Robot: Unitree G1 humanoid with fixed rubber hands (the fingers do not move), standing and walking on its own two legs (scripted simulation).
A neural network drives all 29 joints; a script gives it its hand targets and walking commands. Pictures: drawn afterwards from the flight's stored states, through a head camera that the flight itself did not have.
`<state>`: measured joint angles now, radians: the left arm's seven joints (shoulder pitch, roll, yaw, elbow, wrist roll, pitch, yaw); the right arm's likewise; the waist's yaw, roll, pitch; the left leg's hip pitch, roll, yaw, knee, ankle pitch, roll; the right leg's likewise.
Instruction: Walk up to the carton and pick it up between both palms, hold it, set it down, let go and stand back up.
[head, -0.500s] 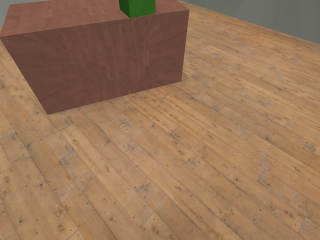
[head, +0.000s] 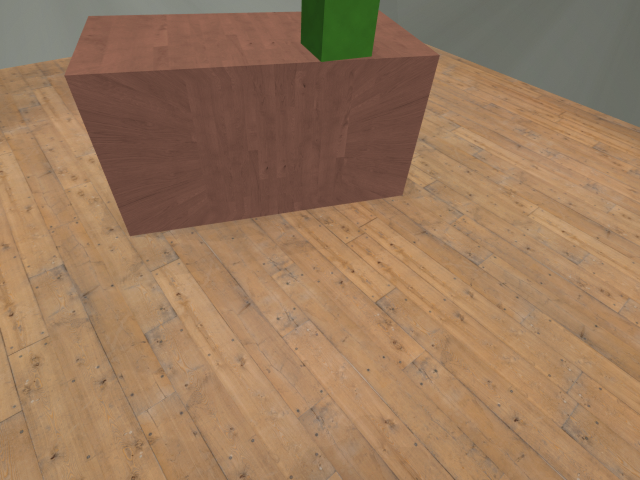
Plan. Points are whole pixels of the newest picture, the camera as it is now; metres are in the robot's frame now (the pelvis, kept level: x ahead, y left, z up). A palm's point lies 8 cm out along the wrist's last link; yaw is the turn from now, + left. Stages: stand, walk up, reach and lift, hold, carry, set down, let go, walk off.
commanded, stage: walk up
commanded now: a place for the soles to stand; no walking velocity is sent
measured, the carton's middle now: (338, 13) +1.59 +0.00 +0.07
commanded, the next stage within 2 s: none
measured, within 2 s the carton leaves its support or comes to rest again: neither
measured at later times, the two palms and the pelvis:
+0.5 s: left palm (230, 305) +0.42 +0.19 -0.10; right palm out of the picture +0.15 -0.18 -0.11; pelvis +0.24 +0.03 -0.01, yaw +5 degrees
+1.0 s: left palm (187, 315) +0.41 +0.27 -0.13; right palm (370, 198) +0.72 -0.08 -0.08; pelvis +0.51 +0.05 -0.01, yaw +4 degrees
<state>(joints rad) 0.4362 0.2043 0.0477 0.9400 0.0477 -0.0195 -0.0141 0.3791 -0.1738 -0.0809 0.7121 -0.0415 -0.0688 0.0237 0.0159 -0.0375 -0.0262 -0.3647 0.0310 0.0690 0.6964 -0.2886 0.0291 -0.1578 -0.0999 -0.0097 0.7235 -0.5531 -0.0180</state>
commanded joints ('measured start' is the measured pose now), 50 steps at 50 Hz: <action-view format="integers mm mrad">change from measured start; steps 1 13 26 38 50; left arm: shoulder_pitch -168 -393 51 42 155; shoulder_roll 59 -45 63 -11 64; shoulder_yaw -7 -71 56 0 14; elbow -230 -297 -317 -201 -328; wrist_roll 12 -23 3 -25 -26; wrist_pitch -7 -10 -36 -105 -22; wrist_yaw -38 -28 46 27 2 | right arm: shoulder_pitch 221 317 287 -192 132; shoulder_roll -148 -14 -42 94 -136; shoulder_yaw -48 3 17 78 -22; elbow -49 32 -66 -112 -110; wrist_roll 15 10 25 8 -18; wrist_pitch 4 -57 4 -2 -16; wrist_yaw -62 -48 -52 4 -88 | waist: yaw -79 -77 114 19 -135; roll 112 151 -110 -97 151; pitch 274 186 -278 123 -189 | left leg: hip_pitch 140 214 -345 -255 633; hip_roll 333 54 -95 -15 448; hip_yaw -834 -167 -125 77 -820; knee -634 -499 783 157 -359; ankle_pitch -680 331 -364 189 -174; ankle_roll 41 -75 -14 -32 300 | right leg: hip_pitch -660 -585 488 -41 -600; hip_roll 50 89 -418 25 144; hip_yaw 89 -140 690 -79 26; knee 594 186 -355 -437 654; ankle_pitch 94 583 90 778 -65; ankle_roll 5 22 -410 -62 -9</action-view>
